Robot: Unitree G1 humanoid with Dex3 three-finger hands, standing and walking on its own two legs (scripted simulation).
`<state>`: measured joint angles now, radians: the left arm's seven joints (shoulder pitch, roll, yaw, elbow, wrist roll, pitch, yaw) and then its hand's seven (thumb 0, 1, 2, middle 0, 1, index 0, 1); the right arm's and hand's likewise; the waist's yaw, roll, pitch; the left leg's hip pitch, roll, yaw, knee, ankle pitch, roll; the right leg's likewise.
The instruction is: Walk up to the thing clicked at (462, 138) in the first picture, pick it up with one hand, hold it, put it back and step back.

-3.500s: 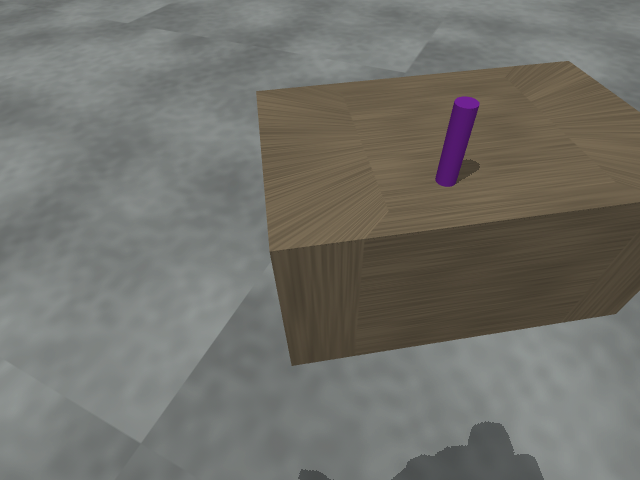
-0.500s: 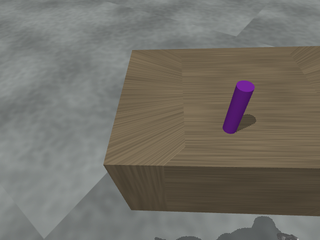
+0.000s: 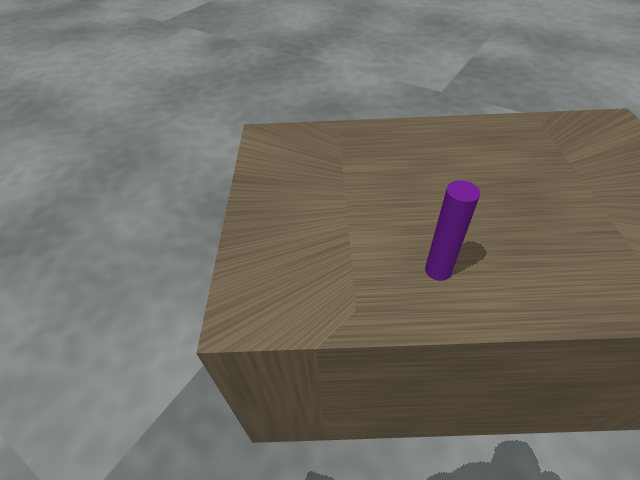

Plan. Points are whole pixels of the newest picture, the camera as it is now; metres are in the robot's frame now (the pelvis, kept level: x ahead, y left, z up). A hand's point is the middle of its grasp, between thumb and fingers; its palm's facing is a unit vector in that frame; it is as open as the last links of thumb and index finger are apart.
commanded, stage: walk up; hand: right
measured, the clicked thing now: (449, 235) +0.54 -0.21 -0.07
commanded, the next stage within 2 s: stand in 0.42 s
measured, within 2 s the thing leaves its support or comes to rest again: neither
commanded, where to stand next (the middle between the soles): +0.07 +0.00 m, yaw +0 degrees
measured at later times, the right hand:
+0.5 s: hand out of the picture +0.09 -0.25 -0.16, palm faces +0.03 +0.95 -0.32, open 7.4 cm
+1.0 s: hand out of the picture +0.09 -0.26 -0.15, palm faces -0.02 +0.94 -0.34, open 7.4 cm
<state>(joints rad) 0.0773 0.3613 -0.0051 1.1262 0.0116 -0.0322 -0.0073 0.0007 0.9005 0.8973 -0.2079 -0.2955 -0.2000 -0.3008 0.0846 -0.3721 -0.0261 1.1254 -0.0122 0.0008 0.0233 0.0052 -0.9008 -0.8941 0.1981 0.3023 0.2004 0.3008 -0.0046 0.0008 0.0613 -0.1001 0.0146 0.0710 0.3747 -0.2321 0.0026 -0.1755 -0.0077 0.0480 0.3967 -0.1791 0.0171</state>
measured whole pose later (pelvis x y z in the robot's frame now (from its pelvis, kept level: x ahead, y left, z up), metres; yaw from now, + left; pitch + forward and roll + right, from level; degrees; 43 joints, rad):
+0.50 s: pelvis +0.01 +0.00 +0.00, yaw +0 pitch -2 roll +0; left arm 0.07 0.35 0.00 1.13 0.01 -0.01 0.00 0.00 0.90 0.90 -0.21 -0.30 -0.20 -0.30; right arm 0.08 -0.35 -0.03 1.13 -0.01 0.00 0.02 0.00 -0.90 -0.89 0.20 0.30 0.20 0.30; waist -0.02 0.00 0.06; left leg -0.06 0.01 0.08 0.33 -0.22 0.00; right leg -0.15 -0.01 0.06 0.37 -0.18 0.02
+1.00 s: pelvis +0.01 -0.01 +0.00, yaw +1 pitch -2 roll +0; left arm 0.11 0.35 0.00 1.14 0.01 -0.01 -0.01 0.00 0.90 0.90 -0.21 -0.30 -0.20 -0.30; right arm 0.09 -0.35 -0.01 1.15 -0.01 -0.01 0.01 0.00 -0.90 -0.89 0.20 0.30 0.20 0.30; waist -0.01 0.00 0.05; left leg -0.06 0.02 0.05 0.29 -0.19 -0.01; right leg -0.12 0.00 0.03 0.31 -0.15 0.01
